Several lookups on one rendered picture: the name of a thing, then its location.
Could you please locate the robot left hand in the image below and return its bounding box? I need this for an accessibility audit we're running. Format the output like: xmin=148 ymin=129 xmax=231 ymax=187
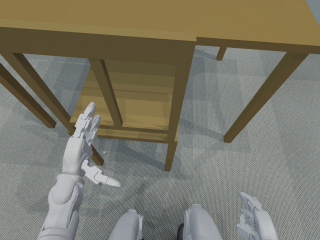
xmin=62 ymin=101 xmax=122 ymax=189

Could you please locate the robot thigh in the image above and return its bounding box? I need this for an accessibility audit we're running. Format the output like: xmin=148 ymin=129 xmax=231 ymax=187
xmin=108 ymin=212 xmax=144 ymax=240
xmin=184 ymin=208 xmax=223 ymax=240

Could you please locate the chair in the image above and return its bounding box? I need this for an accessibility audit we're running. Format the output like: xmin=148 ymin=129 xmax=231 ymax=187
xmin=0 ymin=19 xmax=197 ymax=172

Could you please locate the robot right hand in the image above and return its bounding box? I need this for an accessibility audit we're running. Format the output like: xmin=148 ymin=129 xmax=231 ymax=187
xmin=237 ymin=192 xmax=279 ymax=240

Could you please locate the right robot thigh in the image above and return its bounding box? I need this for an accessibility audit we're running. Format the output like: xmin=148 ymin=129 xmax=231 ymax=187
xmin=184 ymin=208 xmax=223 ymax=240

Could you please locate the left robot forearm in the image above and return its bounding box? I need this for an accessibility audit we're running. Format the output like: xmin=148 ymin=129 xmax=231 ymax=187
xmin=36 ymin=173 xmax=85 ymax=240

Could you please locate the table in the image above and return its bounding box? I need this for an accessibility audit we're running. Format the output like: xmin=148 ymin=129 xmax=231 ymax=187
xmin=0 ymin=0 xmax=320 ymax=143

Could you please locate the left robot thigh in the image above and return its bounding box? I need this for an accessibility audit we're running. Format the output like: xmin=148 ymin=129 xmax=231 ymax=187
xmin=108 ymin=212 xmax=144 ymax=240

